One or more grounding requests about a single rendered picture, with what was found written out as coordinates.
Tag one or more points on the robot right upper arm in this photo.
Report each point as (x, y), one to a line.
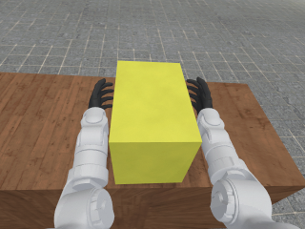
(243, 204)

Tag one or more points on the robot left upper arm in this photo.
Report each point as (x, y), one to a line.
(86, 209)

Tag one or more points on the carton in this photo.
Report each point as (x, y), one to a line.
(154, 135)

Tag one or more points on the robot left forearm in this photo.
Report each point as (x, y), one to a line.
(89, 167)

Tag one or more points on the robot right forearm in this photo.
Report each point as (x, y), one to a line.
(218, 150)

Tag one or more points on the left robot hand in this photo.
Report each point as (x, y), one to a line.
(96, 99)

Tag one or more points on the right robot hand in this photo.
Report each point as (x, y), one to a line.
(202, 97)

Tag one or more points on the pedestal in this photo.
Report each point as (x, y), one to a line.
(40, 120)

